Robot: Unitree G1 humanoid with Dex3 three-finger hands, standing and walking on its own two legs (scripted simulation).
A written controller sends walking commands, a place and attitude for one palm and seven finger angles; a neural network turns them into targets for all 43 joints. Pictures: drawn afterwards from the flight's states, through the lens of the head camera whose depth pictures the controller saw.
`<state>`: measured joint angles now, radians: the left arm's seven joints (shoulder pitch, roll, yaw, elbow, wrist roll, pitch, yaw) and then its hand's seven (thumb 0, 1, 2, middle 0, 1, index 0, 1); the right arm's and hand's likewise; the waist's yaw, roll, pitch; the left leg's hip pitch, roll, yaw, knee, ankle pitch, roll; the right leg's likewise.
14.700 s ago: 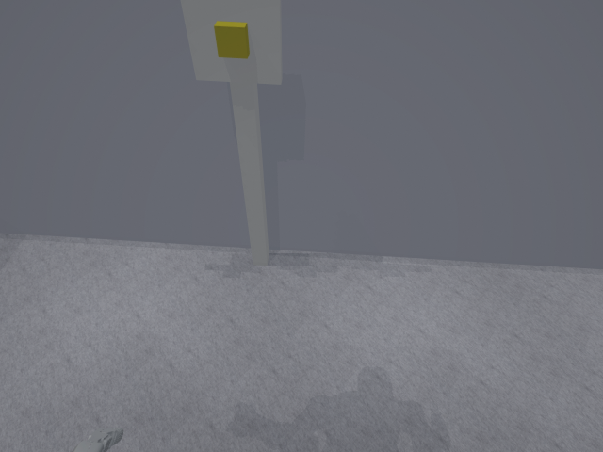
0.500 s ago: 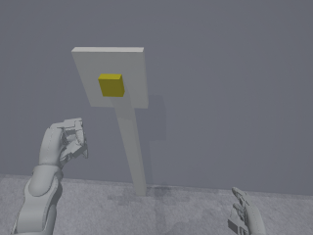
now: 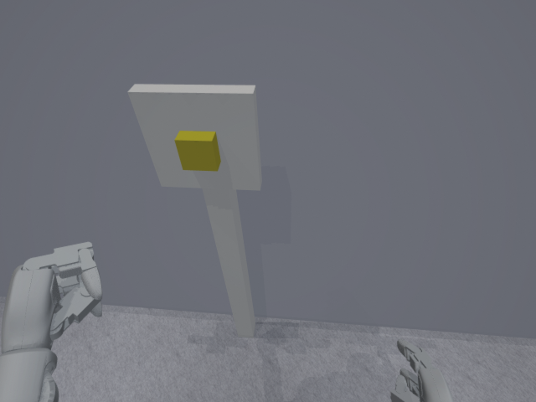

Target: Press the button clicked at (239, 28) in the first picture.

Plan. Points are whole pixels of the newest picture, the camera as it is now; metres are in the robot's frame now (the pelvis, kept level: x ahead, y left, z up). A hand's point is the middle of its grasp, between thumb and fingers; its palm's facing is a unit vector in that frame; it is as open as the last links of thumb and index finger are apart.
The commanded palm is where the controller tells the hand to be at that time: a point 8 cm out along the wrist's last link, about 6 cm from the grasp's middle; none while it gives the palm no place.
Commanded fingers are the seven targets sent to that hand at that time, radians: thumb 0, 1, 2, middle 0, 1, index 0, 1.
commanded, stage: draw the hand back to the body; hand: left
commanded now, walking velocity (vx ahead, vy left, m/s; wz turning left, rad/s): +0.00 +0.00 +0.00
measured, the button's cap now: (199, 150) +0.49 +0.18 +0.14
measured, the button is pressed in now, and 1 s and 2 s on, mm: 0 0 0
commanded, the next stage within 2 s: step back with the hand held close in 0.38 s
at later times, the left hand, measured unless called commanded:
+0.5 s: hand (73, 302) +0.17 +0.24 +0.16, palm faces +0.41 -0.82 -0.40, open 3.1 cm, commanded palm +0.13 +0.28 +0.17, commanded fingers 0.00 0.90 0.90 -1.30 -1.50 -1.30 -1.50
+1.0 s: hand (35, 341) +0.13 +0.25 +0.16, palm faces +0.32 -0.80 -0.51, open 3.1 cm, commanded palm +0.07 +0.30 +0.17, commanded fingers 0.00 0.90 0.90 -1.30 -1.50 -1.30 -1.50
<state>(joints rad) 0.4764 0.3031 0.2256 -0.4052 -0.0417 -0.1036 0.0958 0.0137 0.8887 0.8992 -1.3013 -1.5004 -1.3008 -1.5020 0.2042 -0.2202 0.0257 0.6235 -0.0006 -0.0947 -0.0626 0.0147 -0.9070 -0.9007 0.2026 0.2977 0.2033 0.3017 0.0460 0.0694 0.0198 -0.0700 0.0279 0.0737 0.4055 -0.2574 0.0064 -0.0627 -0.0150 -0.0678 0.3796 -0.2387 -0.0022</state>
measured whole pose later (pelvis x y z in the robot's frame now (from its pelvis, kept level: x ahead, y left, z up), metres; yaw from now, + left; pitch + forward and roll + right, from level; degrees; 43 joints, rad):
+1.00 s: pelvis -0.06 +0.02 -0.01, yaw +0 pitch +0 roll -1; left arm 0.65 0.42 0.38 -0.61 -0.03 -0.18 0.12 0.01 0.89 0.90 -1.30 -1.50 -1.30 -1.50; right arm 0.18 -0.21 -0.01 0.52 0.01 -0.01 -0.08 0.01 -0.91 -0.90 0.20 0.30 0.20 0.30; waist 0.00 0.00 0.04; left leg -0.31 0.01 0.08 0.52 -0.21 0.04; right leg -0.31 -0.04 -0.06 0.49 -0.19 0.02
